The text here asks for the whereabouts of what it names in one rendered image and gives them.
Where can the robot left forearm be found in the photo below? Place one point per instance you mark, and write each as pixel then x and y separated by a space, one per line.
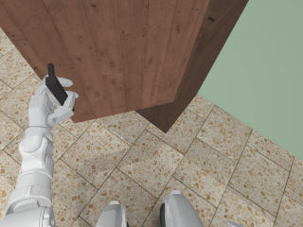
pixel 33 185

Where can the robot left hand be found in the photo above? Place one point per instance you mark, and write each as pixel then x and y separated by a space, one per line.
pixel 41 106

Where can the handle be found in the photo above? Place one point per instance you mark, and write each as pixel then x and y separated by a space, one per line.
pixel 54 86

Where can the robot left shin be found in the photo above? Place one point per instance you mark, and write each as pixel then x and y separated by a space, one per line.
pixel 113 202

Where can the robot right shin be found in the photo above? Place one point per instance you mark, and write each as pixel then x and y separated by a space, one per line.
pixel 169 223

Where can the left robot upper arm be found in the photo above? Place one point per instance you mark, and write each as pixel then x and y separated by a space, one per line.
pixel 42 216

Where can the robot shin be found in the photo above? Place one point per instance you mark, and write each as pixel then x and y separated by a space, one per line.
pixel 113 202
pixel 169 223

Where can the cupboard door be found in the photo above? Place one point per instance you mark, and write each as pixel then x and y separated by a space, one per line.
pixel 121 55

